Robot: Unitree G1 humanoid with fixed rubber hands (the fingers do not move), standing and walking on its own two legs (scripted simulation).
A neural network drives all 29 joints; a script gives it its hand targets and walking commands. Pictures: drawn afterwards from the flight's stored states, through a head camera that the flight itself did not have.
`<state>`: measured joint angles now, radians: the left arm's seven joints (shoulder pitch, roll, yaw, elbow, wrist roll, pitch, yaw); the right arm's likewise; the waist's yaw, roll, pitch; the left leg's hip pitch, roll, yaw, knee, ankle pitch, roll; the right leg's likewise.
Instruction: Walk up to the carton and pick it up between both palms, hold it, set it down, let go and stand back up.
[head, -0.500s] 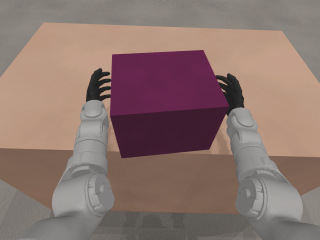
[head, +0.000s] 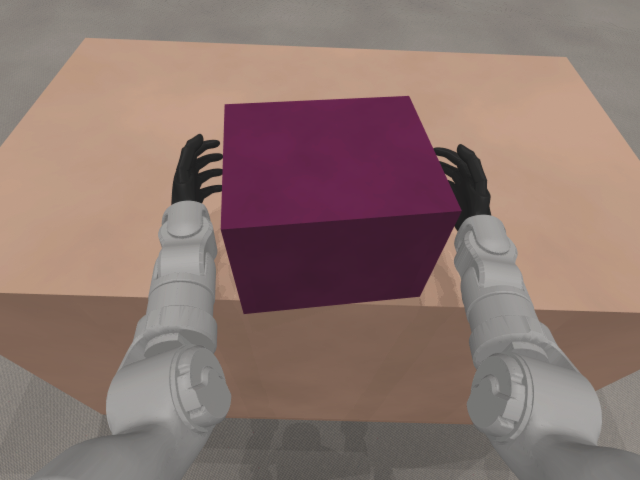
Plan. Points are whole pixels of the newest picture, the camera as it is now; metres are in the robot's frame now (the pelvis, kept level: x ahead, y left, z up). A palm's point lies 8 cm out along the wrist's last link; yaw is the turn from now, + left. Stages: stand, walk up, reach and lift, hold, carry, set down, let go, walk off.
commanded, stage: set down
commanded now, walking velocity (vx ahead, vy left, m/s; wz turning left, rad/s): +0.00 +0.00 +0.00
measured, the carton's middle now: (326, 204) +0.47 +0.02 +0.06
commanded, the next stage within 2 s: none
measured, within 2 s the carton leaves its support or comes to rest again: neither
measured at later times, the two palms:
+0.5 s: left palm (193, 218) +0.42 +0.20 +0.07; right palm (475, 211) +0.44 -0.18 +0.09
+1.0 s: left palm (176, 259) +0.37 +0.21 +0.05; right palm (514, 259) +0.38 -0.22 +0.06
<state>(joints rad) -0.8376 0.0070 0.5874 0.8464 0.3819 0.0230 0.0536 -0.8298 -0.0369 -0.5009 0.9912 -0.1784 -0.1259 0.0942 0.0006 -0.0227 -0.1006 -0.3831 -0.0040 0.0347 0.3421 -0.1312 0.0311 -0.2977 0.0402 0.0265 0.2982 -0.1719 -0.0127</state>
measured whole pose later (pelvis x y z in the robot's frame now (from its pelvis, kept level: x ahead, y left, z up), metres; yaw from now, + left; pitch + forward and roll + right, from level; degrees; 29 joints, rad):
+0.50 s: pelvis +0.00 -0.02 +0.00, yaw +0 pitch +11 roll +0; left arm -0.84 0.21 0.27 1.10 -0.07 -0.08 0.14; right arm -0.86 -0.23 0.08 1.09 0.18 -0.12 0.03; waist 0.00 -0.02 -0.09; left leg -0.41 0.01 0.03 0.35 -0.14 0.00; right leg -0.34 0.06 0.03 0.34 -0.19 -0.04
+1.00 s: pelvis -0.02 -0.02 +0.00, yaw +0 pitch +10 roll +0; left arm -0.63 0.22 0.26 0.98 -0.10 -0.13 0.05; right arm -0.68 -0.33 0.22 1.05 0.32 -0.18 0.03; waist 0.00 -0.02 -0.12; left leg -0.42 0.02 0.03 0.36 -0.12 0.00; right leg -0.36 0.07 0.03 0.37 -0.18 -0.04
